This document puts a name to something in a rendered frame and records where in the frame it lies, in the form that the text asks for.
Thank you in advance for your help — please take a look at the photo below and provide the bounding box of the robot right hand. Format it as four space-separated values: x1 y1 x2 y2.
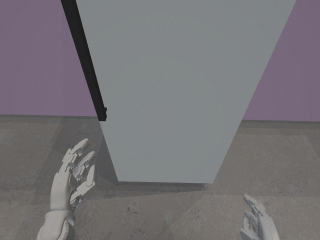
240 194 281 240

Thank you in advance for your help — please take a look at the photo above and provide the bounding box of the fridge door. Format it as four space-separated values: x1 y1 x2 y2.
76 0 296 184

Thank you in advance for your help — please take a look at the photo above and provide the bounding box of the robot left hand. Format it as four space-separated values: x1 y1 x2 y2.
50 138 98 214

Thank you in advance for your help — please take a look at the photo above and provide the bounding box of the handle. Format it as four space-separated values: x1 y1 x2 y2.
61 0 107 121

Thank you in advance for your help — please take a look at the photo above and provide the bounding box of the left robot forearm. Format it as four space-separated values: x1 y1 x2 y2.
36 209 76 240

